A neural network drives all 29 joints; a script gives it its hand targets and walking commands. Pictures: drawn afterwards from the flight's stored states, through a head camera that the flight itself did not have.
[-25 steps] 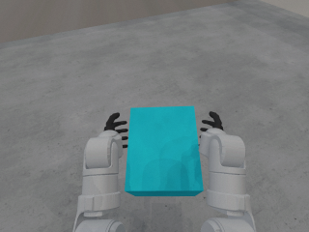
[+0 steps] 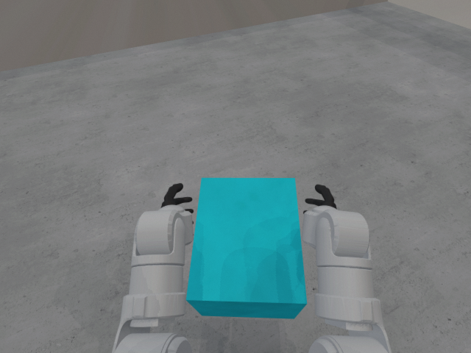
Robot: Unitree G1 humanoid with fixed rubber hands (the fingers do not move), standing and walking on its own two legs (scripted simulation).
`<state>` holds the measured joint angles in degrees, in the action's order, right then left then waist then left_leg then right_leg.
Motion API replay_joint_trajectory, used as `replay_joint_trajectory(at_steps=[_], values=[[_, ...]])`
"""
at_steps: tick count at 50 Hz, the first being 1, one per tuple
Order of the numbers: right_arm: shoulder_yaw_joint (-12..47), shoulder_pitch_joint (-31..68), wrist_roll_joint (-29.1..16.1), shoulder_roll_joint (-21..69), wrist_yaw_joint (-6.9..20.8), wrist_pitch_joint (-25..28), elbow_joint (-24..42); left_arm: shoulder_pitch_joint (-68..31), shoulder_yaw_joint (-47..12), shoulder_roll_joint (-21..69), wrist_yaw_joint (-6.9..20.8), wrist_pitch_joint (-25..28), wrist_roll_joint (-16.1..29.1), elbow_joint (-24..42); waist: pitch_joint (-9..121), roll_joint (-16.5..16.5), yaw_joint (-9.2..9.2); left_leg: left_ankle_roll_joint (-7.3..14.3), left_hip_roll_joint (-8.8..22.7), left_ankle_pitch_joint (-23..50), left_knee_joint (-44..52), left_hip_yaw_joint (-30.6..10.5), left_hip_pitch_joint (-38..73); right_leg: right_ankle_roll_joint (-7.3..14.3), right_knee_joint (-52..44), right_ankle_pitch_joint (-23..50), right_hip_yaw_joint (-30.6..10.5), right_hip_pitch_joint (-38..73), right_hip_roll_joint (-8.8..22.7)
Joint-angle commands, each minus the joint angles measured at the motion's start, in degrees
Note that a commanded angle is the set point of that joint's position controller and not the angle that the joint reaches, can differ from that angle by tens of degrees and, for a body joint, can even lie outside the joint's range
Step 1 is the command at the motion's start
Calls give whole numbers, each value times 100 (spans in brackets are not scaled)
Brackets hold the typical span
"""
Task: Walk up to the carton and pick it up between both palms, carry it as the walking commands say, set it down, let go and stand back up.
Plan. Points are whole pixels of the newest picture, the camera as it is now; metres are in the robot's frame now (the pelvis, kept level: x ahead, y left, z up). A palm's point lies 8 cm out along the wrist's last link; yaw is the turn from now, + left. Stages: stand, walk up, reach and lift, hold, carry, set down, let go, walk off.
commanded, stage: carry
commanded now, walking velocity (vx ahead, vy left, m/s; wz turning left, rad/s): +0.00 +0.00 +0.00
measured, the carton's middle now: (247, 248) +0.32 -0.01 -0.03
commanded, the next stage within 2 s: none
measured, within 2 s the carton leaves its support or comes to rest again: neither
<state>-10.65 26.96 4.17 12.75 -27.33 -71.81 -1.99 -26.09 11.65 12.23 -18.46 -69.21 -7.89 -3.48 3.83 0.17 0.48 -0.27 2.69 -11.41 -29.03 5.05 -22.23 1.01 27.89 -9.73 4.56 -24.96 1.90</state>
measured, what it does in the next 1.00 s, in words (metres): shifts its weight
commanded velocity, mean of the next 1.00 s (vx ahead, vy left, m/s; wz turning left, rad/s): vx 0.00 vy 0.00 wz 0.00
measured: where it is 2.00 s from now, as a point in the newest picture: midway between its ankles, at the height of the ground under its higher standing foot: outside the picture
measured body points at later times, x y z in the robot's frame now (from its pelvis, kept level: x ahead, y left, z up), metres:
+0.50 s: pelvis +0.02 +0.01 +0.00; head +0.01 +0.00 +0.45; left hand +0.34 +0.15 +0.07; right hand +0.35 -0.11 +0.08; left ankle +0.07 +0.13 -0.73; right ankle +0.11 -0.11 -0.73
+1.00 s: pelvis +0.07 -0.01 +0.00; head +0.07 -0.02 +0.45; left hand +0.39 +0.13 +0.07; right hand +0.40 -0.13 +0.07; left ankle +0.07 +0.13 -0.73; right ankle +0.11 -0.11 -0.73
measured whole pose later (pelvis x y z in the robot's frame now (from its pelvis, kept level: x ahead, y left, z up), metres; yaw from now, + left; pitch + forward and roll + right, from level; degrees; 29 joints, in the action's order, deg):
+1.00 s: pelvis +0.07 -0.01 +0.00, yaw +0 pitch +4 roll +1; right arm -11.0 26.6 8.0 12.7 -21.2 -65.6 -6.2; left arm -24.8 11.4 11.9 -17.4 -66.0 -9.1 -4.7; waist 5.7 0.3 -0.6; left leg -1.8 3.4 -16.0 -32.3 4.2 -19.7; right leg 1.5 32.7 -13.1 5.5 -23.4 2.0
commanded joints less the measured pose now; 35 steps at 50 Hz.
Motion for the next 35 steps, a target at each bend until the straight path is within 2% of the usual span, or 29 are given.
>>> replay_joint_trajectory(at_steps=[1, 2, 3, 4, 5, 6, 7, 8, 9, 10, 11, 12, 13, 14, 15, 18, 19, 20, 21, 22, 23, 24, 25, 27, 29, 30, 32, 33, 35], values=[[3353, 3480, -2378, 6316, 3460, 186, 13, -3721, -3194, 6175, 2544, 35, 2421, 621, 2143, 160, -181, 21, 498, 485, 430, -588, 551, 73, -117, 407, -706, 1433, 741], [3086, 3418, -2202, 5956, 3472, 225, -128, -3237, -3012, 5943, 2560, 47, 2254, 105, 2141, 161, -150, 51, 546, -420, 655, -757, 330, -5, -86, -284, -494, 1363, 433], [2929, 3372, -2092, 5683, 3507, 234, -360, -3592, -3018, 6016, 2564, 51, 2293, 69, 1814, 689, -155, 102, 617, -2307, 1223, -992, -9, 26, -225, -1399, -489, 1100, 307], [3011, 3086, -2025, 5774, 3506, 169, -650, -3340, -3039, 5724, 2559, 60, 2243, 182, 1715, 253, -182, 112, 740, -3182, 1313, -1041, -360, 121, -336, -2204, -552, 1127, 228], [2891, 2971, -2034, 6047, 3522, 128, -856, -3652, -3048, 5759, 2575, 97, 2273, 338, 1449, 480, -154, 183, 724, -3513, 1352, -1098, -665, 48, -96, -2198, -538, 1181, 240], [3115, 3039, -2112, 6260, 3482, 148, -431, -4034, -3268, 5828, 2585, 94, 2454, 868, 1591, 25, -199, 88, 430, -2350, 829, -651, -319, 48, -487, -1724, -734, 1247, 446], [2976, 3175, -2208, 5996, 3541, 154, -240, -3979, -3328, 6023, 2635, 72, 2586, 755, 1410, 30, -119, -39, 243, -1276, 352, -367, 146, 63, -843, -1779, -1031, 592, 673], [2986, 3490, -2153, 6079, 3506, 207, 16, -4177, -3348, 6152, 2652, 99, 2636, 742, 1458, -368, -115, -25, 200, -561, 18, -303, 444, 55, -907, -1253, -993, 547, 661], [3123, 3430, -2148, 6125, 3437, 235, -139, -3970, -3257, 6154, 2628, 72, 2645, 635, 2014, -260, -145, 44, 306, 146, -127, -350, 797, 126, -790, -441, -1118, 857, 806], [3015, 3469, -2021, 6066, 3412, 280, -104, -3589, -3224, 6037, 2637, 57, 2476, 251, 1949, -157, -142, 43, 104, -326, -243, -231, 729, 97, -963, -1140, -1249, 713, 876], [2893, 3164, -1858, 5897, 3394, 256, -543, -3322, -3126, 5897, 2646, 58, 2317, -124, 2053, -720, -168, 70, -186, -903, -766, 9, 789, 199, -1277, -2680, -1392, 420, 1057], [2795, 3123, -1841, 5794, 3415, 283, -567, -3544, -3136, 5936, 2647, 70, 2361, -223, 1971, -828, -130, 148, -181, -1273, -792, 89, 1038, 216, -1436, -3335, -1578, 35, 1246], [2937, 3035, -1812, 5864, 3420, 329, -515, -3684, -3186, 6066, 2682, 61, 2428, -130, 1892, -680, -108, 190, 25, -971, -357, -169, 957, 280, -1333, -3106, -1500, 46, 1177], [2937, 3078, -1773, 5929, 3468, 356, -451, -3494, -3092, 5810, 2730, 109, 2299, -55, 1557, -459, -81, 181, 195, -1069, 37, -310, 560, 93, -892, -2597, -774, -1, 716], [2829, 3182, -1700, 6021, 3485, 413, -643, -3822, -3009, 5877, 2738, 139, 2292, -125, 1238, 431, -88, 227, 503, -1453, 682, -853, 242, 35, -388, -1785, -672, 133, 465], [2955, 3712, -1946, 6048, 3493, 483, -151, -3620, -3044, 6078, 2688, 217, 2305, -86, 1740, 493, -176, 244, 848, -1504, 1064, -1152, 33, -41, 223, -542, -296, 918, 220], [2631, 3560, -1663, 5843, 3442, 607, -725, -3604, -2770, 5957, 2627, 312, 2126, -523, 1888, 688, -183, 325, 850, -1676, 1118, -1204, 145, -54, 457, -644, -19, 919, 7], [3175, 3817, -2092, 6022, 3408, 598, 423, -3525, -3184, 6268, 2629, 275, 2447, 247, 1745, 761, -174, 236, 779, -1253, 1077, -1082, 141, -51, 247, -436, -282, 894, 189], [3214, 3642, -2096, 6041, 3373, 571, 383, -3551, -3271, 6314, 2627, 230, 2559, 418, 1929, 663, -167, 164, 744, -1083, 984, -905, 125, -5, 176, -285, -223, 1064, 193], [2701, 3784, -1616, 5818, 3394, 660, -135, -3652, -2818, 6016, 2610, 397, 2170, -86, 2013, 678, -135, 254, 818, -1226, 1055, -986, 484, -66, 366, -460, -50, 795, 71], [3330, 3444, -2105, 5930, 3313, 553, 585, -3448, -3395, 6101, 2599, 301, 2626, 858, 2094, 200, -227, 226, 710, -666, 669, -725, 378, 33, -158, -147, -456, 1149, 419], [3123, 3183, -1896, 5874, 3349, 478, 108, -3446, -3248, 5968, 2586, 211, 2473, 533, 2185, 383, -140, 126, 537, -356, 513, -665, 481, 11, -197, -15, -554, 1120, 499], [3180, 3523, -2023, 5916, 3375, 487, 438, -3826, -3203, 6010, 2577, 217, 2462, 781, 1913, 419, -149, 79, 633, -325, 745, -822, 224, -15, 46, -70, -485, 1221, 466], [2813, 2663, -1593, 5731, 3344, 393, -475, -3420, -3008, 5710, 2575, 177, 2248, 250, 1968, -228, -167, 124, 462, -829, 536, -586, 308, 55, -385, -701, -728, 1188, 631], [3083, 2729, -1877, 5888, 3367, 330, -314, -3359, -3055, 5890, 2601, 133, 2388, 401, 1751, -451, -154, 65, 291, -408, 224, -396, 648, 130, -853, -1319, -1069, 727, 882], [3176, 2838, -1901, 5772, 3384, 341, 111, -2915, -3266, 5825, 2619, 41, 2354, 124, 1848, -113, -111, 105, 421, -107, 346, -508, 718, 102, -528, -683, -764, 854, 828], [3172, 3334, -1790, 5835, 3382, 426, 15, -3114, -3068, 5892, 2665, 165, 2258, -28, 2144, -22, -125, 50, 482, 499, 98, -434, 1003, 129, -337, 684, -761, 1123, 814], [3192, 2836, -1865, 5939, 3378, 368, -304, -2995, -3099, 5829, 2688, 126, 2356, 107, 2082, -305, -129, -14, 414, 412, 49, -434, 819, 103, -347, 719, -681, 1172, 785], [2992, 2898, -1736, 5993, 3449, 388, -341, -3508, -3113, 5757, 2683, 239, 2329, 420, 2026, -4, -137, 68, 481, 471, 294, -590, 748, 162, -58, 484, -588, 1184, 699]])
